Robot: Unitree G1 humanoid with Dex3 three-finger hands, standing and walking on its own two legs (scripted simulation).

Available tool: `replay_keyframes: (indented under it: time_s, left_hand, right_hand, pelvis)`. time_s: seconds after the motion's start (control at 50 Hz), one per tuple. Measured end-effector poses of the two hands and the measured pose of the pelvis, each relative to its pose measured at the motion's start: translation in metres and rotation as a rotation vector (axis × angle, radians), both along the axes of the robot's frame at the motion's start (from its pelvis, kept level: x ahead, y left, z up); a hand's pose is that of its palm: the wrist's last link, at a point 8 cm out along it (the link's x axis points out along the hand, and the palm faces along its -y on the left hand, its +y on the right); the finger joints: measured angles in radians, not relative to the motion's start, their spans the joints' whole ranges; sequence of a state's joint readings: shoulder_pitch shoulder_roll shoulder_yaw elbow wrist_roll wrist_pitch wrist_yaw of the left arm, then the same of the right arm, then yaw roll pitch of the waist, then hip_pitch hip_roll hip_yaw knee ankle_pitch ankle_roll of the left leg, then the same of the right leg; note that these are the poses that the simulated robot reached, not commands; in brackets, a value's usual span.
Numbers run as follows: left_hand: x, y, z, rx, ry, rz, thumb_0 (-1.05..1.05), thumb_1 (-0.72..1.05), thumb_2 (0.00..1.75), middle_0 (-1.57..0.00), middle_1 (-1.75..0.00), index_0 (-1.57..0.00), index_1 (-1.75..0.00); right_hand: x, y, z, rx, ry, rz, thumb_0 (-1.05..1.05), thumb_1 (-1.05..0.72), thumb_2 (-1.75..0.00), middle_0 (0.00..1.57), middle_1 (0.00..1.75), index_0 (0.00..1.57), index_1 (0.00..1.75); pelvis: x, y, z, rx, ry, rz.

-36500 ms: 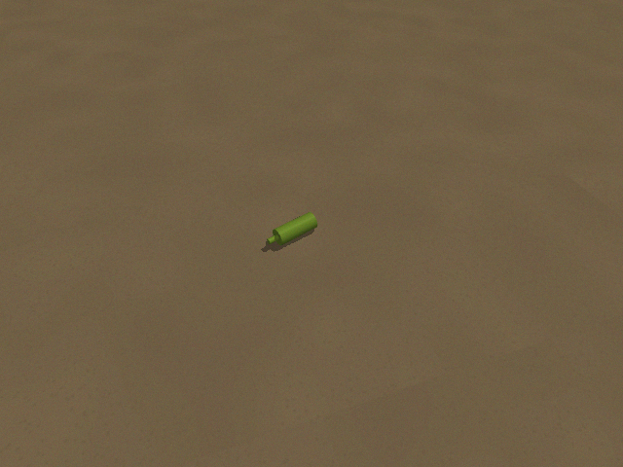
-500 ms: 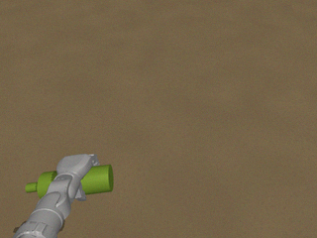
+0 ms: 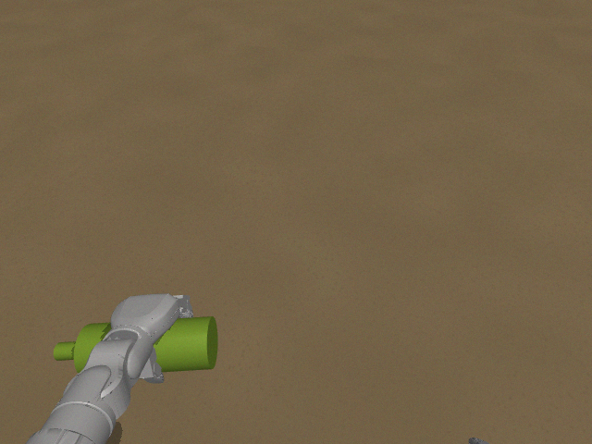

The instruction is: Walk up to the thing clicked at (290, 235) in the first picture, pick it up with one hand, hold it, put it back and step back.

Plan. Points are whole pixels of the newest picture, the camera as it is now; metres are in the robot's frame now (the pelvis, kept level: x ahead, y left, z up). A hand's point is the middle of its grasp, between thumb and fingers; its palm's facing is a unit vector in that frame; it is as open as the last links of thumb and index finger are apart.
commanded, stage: hold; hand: left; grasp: from above
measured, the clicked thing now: (136, 346) +0.32 +0.26 -0.07
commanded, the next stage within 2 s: crouch in 1.38 s
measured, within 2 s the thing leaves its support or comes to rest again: neither
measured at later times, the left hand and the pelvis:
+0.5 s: hand (158, 352) +0.29 +0.21 -0.03, palm faces -0.44 -0.05 -0.90, open 10.9 cm; pelvis -0.01 -0.01 +0.01, yaw +0 degrees
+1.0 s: hand (157, 350) +0.28 +0.20 -0.01, palm faces -0.44 -0.05 -0.90, open 10.9 cm; pelvis -0.01 -0.01 +0.01, yaw +0 degrees
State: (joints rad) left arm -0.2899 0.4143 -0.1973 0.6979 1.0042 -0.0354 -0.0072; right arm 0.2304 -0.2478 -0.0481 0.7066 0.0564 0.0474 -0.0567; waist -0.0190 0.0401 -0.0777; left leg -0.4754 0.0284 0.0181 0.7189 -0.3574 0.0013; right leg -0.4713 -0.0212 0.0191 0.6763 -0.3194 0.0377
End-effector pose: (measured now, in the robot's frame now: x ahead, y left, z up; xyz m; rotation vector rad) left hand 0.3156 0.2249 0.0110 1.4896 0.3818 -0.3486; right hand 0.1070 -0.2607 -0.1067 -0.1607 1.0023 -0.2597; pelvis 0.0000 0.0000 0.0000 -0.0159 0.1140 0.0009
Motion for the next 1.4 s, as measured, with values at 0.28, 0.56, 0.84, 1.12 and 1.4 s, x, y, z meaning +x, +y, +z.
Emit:
replay_keyframes:
  time_s: [0.28, 0.56, 0.84, 1.12, 1.4]
  left_hand:
    - [-0.012, -0.009, 0.014, 0.006, -0.004, -0.008, 0.00, -0.09, 0.58, -0.55, -0.76, -0.56, -0.71]
    - [-0.025, -0.017, 0.024, 0.001, -0.017, -0.007, 0.00, -0.11, 0.59, -0.55, -0.79, -0.56, -0.74]
    - [-0.030, -0.019, 0.034, -0.004, -0.012, -0.011, 0.00, -0.11, 0.58, -0.54, -0.81, -0.56, -0.76]
    - [-0.022, -0.018, 0.038, -0.003, -0.015, -0.017, 0.00, -0.12, 0.60, -0.54, -0.82, -0.55, -0.78]
    - [-0.015, -0.014, 0.036, 0.001, -0.005, -0.019, 0.00, -0.13, 0.62, -0.53, -0.84, -0.55, -0.79]
  right_hand:
    - [0.004, -0.002, 0.004, 0.019, -0.030, 0.006, 0.01, -0.90, -0.89, 0.20, 0.30, 0.20, 0.30]
    - [0.007, -0.006, 0.010, 0.024, -0.065, 0.017, 0.01, -0.91, -0.89, 0.20, 0.30, 0.20, 0.30]
    - [0.013, -0.005, 0.016, 0.027, -0.093, 0.029, 0.01, -0.91, -0.90, 0.20, 0.30, 0.20, 0.30]
    - [0.019, -0.002, 0.020, 0.029, -0.093, 0.029, 0.01, -0.91, -0.90, 0.20, 0.30, 0.20, 0.30]
    - [0.017, -0.001, 0.018, 0.028, -0.059, 0.018, 0.01, -0.91, -0.90, 0.20, 0.30, 0.20, 0.30]
  pelvis:
    - [-0.005, -0.006, 0.005, 0.010, -0.031, -0.005]
    - [-0.012, -0.011, 0.009, 0.018, -0.062, -0.006]
    - [-0.015, -0.014, 0.013, 0.020, -0.085, -0.006]
    - [-0.011, -0.012, 0.016, 0.020, -0.093, -0.008]
    - [-0.005, -0.011, 0.018, 0.019, -0.088, -0.008]
